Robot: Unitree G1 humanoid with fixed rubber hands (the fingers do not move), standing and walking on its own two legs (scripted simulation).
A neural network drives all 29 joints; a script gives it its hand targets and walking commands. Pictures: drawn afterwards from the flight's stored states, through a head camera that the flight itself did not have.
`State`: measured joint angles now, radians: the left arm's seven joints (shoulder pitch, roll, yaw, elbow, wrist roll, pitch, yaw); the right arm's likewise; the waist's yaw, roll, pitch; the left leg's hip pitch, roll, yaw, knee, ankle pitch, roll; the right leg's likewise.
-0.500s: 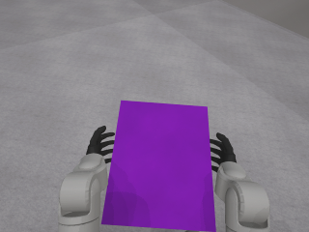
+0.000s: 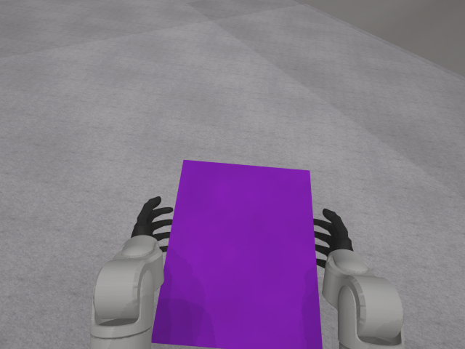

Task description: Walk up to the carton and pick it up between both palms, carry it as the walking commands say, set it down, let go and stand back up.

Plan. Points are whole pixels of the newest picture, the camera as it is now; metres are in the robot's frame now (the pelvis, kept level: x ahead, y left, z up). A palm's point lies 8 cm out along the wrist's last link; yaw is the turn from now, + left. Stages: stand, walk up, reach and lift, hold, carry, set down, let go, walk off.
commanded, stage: carry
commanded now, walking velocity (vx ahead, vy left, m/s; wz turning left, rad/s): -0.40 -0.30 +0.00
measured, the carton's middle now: (237, 259) +0.29 +0.01 +0.00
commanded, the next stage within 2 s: none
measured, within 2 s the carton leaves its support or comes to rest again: neither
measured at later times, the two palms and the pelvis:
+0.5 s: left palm out of the picture +0.04 +0.03 +0.11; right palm out of the picture +0.04 -0.26 +0.12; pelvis -0.21 -0.13 +0.01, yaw +3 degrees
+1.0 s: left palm out of the picture -0.17 -0.04 +0.09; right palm out of the picture -0.16 -0.33 +0.07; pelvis -0.40 -0.20 +0.00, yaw +5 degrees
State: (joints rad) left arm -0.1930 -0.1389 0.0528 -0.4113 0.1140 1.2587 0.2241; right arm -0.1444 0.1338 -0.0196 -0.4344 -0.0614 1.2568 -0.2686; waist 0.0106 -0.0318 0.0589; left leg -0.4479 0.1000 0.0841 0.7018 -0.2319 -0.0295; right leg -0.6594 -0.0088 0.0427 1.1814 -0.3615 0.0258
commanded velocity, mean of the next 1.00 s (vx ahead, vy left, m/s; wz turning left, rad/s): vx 0.00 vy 0.00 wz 0.00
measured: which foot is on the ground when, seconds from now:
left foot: down 0.00-0.10, up 0.12-0.32, down 0.34-0.84, up 0.86-1.00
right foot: up 0.00-0.08, down 0.10-0.66, up 0.68-0.82, down 0.84-1.00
